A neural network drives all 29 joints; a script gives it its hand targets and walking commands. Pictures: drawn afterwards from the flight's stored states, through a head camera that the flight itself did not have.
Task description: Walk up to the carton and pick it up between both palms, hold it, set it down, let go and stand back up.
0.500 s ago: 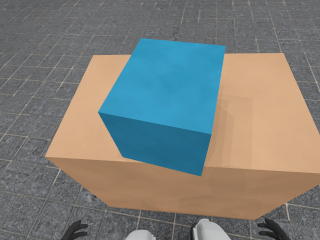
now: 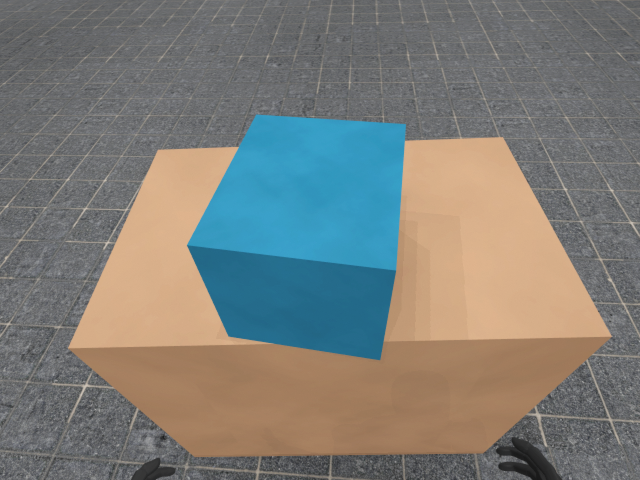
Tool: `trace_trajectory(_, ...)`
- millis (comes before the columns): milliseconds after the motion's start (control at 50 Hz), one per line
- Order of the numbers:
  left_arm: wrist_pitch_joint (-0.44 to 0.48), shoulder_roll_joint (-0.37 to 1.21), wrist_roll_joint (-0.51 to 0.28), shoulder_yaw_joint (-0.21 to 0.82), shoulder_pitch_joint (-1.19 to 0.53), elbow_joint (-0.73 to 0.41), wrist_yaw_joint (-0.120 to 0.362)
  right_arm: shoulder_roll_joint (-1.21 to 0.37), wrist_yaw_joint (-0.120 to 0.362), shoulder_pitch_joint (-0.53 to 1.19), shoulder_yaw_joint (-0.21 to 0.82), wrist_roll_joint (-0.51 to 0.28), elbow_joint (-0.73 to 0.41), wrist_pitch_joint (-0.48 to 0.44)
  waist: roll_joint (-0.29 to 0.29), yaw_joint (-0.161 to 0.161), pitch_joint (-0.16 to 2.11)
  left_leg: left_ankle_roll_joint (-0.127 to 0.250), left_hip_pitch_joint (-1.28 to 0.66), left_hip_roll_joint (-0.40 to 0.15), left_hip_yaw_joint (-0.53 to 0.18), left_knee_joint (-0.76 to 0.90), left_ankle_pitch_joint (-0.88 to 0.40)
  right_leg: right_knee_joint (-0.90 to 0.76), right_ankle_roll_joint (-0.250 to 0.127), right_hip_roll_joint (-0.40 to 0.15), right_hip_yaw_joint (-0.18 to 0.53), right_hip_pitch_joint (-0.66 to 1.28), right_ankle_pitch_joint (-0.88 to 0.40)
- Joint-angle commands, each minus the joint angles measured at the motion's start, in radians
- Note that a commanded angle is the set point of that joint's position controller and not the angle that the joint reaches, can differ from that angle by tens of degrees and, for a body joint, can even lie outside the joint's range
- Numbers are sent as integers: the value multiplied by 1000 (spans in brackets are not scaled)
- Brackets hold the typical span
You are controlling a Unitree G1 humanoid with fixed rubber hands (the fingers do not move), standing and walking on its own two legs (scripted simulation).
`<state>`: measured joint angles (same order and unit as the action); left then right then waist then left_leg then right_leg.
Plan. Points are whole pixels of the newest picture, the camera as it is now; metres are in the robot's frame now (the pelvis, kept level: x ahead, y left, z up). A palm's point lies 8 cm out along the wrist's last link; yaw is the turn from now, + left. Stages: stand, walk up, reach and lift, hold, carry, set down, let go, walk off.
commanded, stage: walk up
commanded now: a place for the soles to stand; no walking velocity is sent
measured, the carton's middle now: (315, 232) +0.45 +0.03 +0.04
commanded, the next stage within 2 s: reach and lift in 1.30 s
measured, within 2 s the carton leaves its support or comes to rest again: neither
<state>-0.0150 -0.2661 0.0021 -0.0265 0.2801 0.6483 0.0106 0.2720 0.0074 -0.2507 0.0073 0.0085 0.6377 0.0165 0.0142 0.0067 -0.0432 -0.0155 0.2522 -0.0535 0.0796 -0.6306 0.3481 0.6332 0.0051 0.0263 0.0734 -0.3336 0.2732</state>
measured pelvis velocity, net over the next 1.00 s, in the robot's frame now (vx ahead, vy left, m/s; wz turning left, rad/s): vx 0.03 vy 0.02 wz -0.13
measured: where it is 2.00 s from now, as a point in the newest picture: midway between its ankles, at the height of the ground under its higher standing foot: outside the picture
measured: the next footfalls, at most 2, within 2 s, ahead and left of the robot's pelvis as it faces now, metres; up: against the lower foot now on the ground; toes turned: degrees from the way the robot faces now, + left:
none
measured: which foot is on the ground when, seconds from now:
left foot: down 0.00-1.00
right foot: down 0.00-1.00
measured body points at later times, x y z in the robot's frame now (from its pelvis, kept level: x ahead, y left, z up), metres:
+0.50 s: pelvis +0.01 +0.01 +0.00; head +0.02 +0.00 +0.45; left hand +0.13 +0.25 -0.10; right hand +0.07 -0.27 -0.12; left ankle -0.01 +0.13 -0.72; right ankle +0.04 -0.12 -0.72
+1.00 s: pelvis +0.03 +0.02 -0.01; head +0.05 +0.01 +0.44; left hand +0.19 +0.26 -0.10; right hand +0.09 -0.27 -0.12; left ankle -0.01 +0.13 -0.72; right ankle +0.04 -0.12 -0.72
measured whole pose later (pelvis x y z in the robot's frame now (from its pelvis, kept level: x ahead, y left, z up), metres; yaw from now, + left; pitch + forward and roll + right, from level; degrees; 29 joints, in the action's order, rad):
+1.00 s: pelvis +0.03 +0.02 -0.01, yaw -8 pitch -2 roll +1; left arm -0.01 -0.28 0.01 -0.02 0.30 0.60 -0.01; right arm 0.31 0.01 -0.30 0.00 0.02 0.65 0.03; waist 0.00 -0.02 -0.06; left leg 0.00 0.19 -0.07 0.22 -0.68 0.45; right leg 0.74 0.03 0.07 0.20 -0.35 0.35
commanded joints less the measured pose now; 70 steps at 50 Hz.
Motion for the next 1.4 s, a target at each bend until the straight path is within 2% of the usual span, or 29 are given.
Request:
trace_trajectory(0, 30, -151, -1, -41, 8, -95, 1, 144, -7, -12, -49, 6, -82, -32, -67, -7, 54, 50, -14, -68, -70, 135, -65, -141, -63, -85, 146, 8, -106)
trace_trajectory(80, 29, -150, -2, -39, 4, -104, 0, 142, -7, -13, -49, 7, -76, -30, -87, -7, 11, 49, -26, -64, -64, 151, -15, -167, -60, -73, 161, -55, -24)
trace_trajectory(240, 31, -144, 6, -45, 16, -110, -3, 148, -5, -30, -51, 5, -69, -32, -36, -7, 19, 65, -21, -82, -47, 167, 8, -134, -56, -46, 181, -51, -31)
trace_trajectory(260, 35, -140, 17, -49, 46, -111, -4, 150, -3, -51, -55, 11, -56, -30, -23, -7, 49, 70, -28, -76, -37, 164, 69, -138, -58, -48, 185, -30, 47)
trace_trajectory(340, 36, -145, 16, -52, 47, -117, -7, 149, -1, -53, -54, 11, -54, -25, -22, -6, -7, 73, -6, -76, -32, 167, 104, -150, -61, -42, 205, -81, 109)
trace_trajectory(380, 38, -147, 14, -51, 45, -120, -8, 149, -1, -72, -53, 11, -49, -26, -44, -12, -2, 73, -13, -76, -33, 160, 77, -150, -61, -41, 210, -80, 84)
trace_trajectory(480, 39, -139, 15, -46, 49, -129, -11, 171, -5, -80, -55, 12, -50, -30, -15, -11, 26, 82, -40, -108, -26, 156, -38, -63, -53, -21, 158, -42, -119)
trace_trajectory(560, 36, -135, 11, -44, 53, -134, -15, 182, -7, -87, -55, 10, -47, -21, -14, -14, 44, 91, -45, -127, -11, 139, -81, -16, -49, -14, 128, -12, -202)
trace_trajectory(660, 31, -146, 9, -45, 63, -140, -20, 178, -7, -84, -54, 10, -53, -5, -36, -16, 16, 81, -60, -106, 7, 102, -88, -26, -63, -23, 165, -52, -214)
trace_trajectory(760, 32, -178, 9, -48, 60, -139, -24, 170, -6, -86, -52, 11, -56, -2, -62, -19, 37, 57, -90, -66, 12, 49, -120, -68, -94, -52, 252, -58, -266)
trace_trajectory(800, 30, -169, 10, -45, 48, -141, -26, 176, -7, -98, -56, 11, -56, -6, -52, -28, 58, 63, -137, -81, 0, 70, -175, -30, -84, -37, 224, -68, -311)
trace_trajectory(840, 28, -150, 10, -39, 38, -145, -26, 190, -10, -100, -61, 10, -49, -6, -38, -32, 60, 83, -155, -111, 1, 85, -233, 17, -63, -10, 162, -64, -337)
trace_trajectory(860, 28, -145, 12, -37, 33, -146, -26, 198, -9, -104, -63, 7, -50, -6, -9, -34, 64, 94, -153, -128, 3, 89, -261, 47, -53, -4, 134, -53, -346)
trace_trajectory(920, 25, -142, 10, -39, 43, -146, -26, 204, -8, -81, -66, 8, -62, 2, 14, -26, 60, 112, -122, -151, 25, 95, -246, 74, -45, 0, 105, -28, -307)
trace_trajectory(1000, 24, -168, 7, -49, 50, -139, -25, 190, -5, -54, -62, 7, -80, 15, -11, -15, 39, 87, -80, -106, 41, 52, -169, 32, -71, -20, 165, -19, -311)
trace_trajectory(1040, 24, -188, 7, -53, 46, -137, -25, 181, -3, -49, -61, 8, -87, 17, -31, -13, 28, 68, -79, -75, 37, 18, -158, -6, -91, -37, 224, -34, -322)
trace_trajectory(1080, 24, -203, 8, -55, 44, -137, -26, 172, -2, -57, -58, 9, -91, 18, -76, -13, 26, 51, -82, -40, 25, -11, -89, -74, -124, -72, 321, -58, -261)
trace_trajectory(1120, 22, -208, 12, -55, 22, -132, -29, 162, -2, -89, -56, 7, -85, 14, -111, -27, 34, 46, -108, -24, -4, 8, -41, -109, -141, -90, 378, -79, -209)
trace_trajectory(1140, 21, -199, 11, -50, 5, -134, -29, 165, -3, -108, -57, 8, -80, 8, -107, -40, 34, 53, -145, -34, -19, 51, -71, -94, -126, -80, 354, -108, -231)
trace_trajectory(1160, 20, -176, 11, -42, -5, -135, -28, 177, -4, -121, -63, 7, -71, 2, -81, -44, 49, 66, -193, -62, -25, 89, -118, -56, -95, -42, 278, -124, -251)
trace_trajectory(1200, 19, -135, 12, -31, -13, -140, -27, 213, -7, -129, -72, 7, -55, -8, 2, -51, 64, 127, -200, -170, -48, 155, -205, 87, -30, 23, 107, -102, -251)
trace_trajectory(1220, 15, -125, 16, -28, -14, -143, -28, 223, -10, -122, -74, 7, -57, -10, 28, -49, 49, 161, -173, -228, -56, 180, -235, 122, -13, 25, 55, -88, -189)
trace_trajectory(1240, 14, -123, 18, -30, -14, -144, -28, 218, -11, -109, -71, 7, -61, -9, 26, -44, 27, 180, -146, -253, -56, 181, -285, 122, -10, 16, 33, -70, -148)
trace_trajectory(1260, 14, -119, 18, -30, -6, -140, -27, 217, -12, -99, -70, 7, -64, -7, 21, -34, 24, 174, -132, -250, -31, 167, -314, 95, -13, 5, 26, -49, -143)
trace_trajectory(1280, 18, -121, 16, -31, 7, -136, -24, 222, -10, -86, -68, 7, -69, -3, 24, -25, 32, 152, -94, -221, 7, 140, -284, 55, -24, -2, 43, -2, -182)
trace_trajectory(1300, -140, -112, 0, 3, -362, -52, -39, 155, 45, 347, -152, 87, 100, -190, 70, 46, -4, 5, 219, -60, 15, 63, -210, 52, -103, 27, -98, -115, 0)
trace_trajectory(1320, -197, -87, 5, 7, -311, -78, -63, 204, 81, 235, -193, 98, 127, -244, 60, 17, -33, -11, 167, -52, -20, 84, -104, 37, -105, 15, -111, -109, 1)
trace_trajectory(1340, -223, -86, 18, 4, -327, -105, -69, 215, 91, 213, -205, 96, 147, -261, 35, 0, -30, -21, 129, -52, -28, 83, -92, 34, -97, 10, -131, -120, -25)
trace_trajectory(1380, -248, -77, 27, 11, -317, -156, -53, 198, 71, 153, -207, 77, 169, -285, -24, -36, 33, -48, -66, -44, -30, -21, -233, 4, -86, -16, -133, -172, -184)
